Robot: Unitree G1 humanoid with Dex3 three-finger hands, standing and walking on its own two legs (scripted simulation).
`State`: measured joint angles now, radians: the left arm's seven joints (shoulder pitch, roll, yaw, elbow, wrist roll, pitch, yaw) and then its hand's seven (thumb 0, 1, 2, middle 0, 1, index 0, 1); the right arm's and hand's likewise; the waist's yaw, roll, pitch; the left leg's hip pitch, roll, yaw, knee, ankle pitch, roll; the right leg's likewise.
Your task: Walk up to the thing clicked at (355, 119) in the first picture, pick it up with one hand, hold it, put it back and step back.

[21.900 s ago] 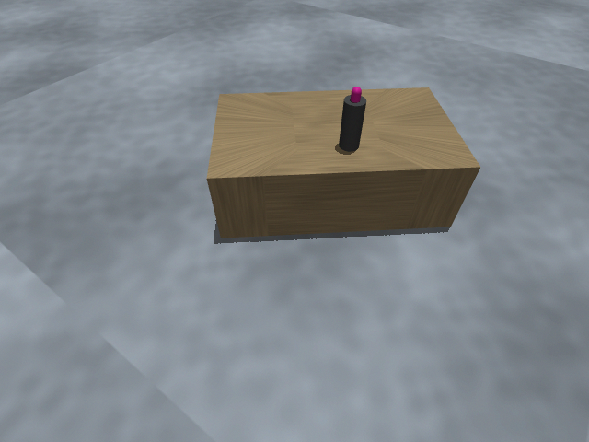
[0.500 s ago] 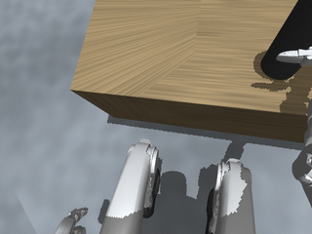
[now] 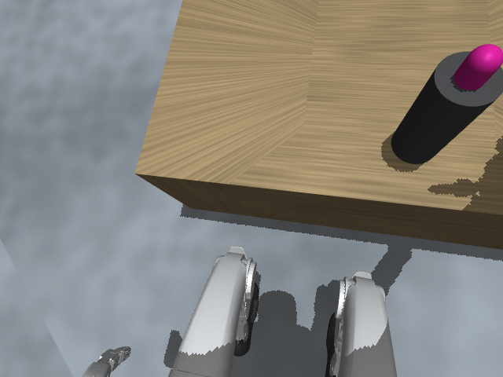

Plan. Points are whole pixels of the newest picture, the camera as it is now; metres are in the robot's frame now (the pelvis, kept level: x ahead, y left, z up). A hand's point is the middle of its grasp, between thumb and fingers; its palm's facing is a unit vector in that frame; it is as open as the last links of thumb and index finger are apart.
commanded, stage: home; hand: right
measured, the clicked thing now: (443, 109) +0.54 -0.20 -0.06
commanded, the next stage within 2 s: none
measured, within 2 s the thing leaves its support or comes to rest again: neither
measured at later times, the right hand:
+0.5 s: hand out of the picture +0.42 -0.29 +0.08, palm faces +0.24 +0.89 -0.38, open 17.1 cm
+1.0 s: hand out of the picture +0.23 -0.18 +0.12, palm faces +0.20 +0.95 -0.26, open 17.3 cm
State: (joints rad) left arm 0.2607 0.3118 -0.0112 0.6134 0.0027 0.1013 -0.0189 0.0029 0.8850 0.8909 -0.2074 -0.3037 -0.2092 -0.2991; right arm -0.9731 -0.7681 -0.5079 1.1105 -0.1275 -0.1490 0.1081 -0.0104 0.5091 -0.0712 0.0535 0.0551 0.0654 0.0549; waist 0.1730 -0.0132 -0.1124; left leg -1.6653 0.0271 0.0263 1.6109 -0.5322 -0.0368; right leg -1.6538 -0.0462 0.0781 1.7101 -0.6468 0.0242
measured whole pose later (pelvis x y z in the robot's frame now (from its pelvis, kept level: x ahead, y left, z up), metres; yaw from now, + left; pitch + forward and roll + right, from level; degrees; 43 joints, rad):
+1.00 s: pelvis +0.08 +0.01 +0.19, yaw -4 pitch +7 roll +1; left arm 0.18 0.20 -0.02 0.53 -0.04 0.01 0.16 0.01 0.90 0.90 -0.20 -0.30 -0.20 -0.29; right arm 0.39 -0.18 0.02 0.19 0.04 0.14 -0.15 -0.01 0.51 -0.07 0.06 0.05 0.07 0.05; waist 0.00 -0.03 -0.08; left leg -0.53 0.03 0.06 0.81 -0.39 -0.02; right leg -0.52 -0.05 0.05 0.85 -0.46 0.04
